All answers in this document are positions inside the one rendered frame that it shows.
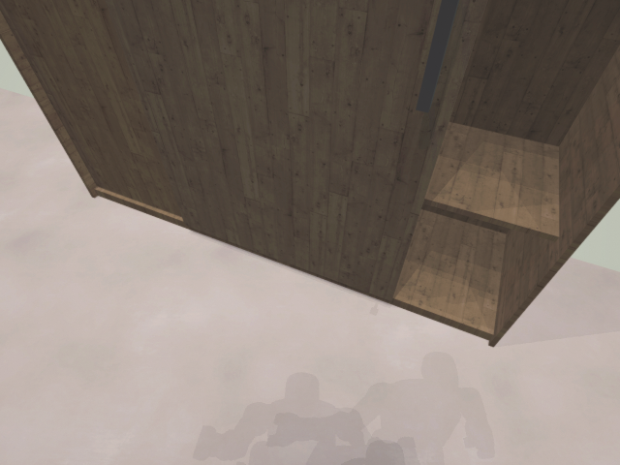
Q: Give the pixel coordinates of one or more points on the wardrobe door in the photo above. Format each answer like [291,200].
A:
[289,127]
[74,51]

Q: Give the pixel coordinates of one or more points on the handle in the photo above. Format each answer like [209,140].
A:
[437,53]

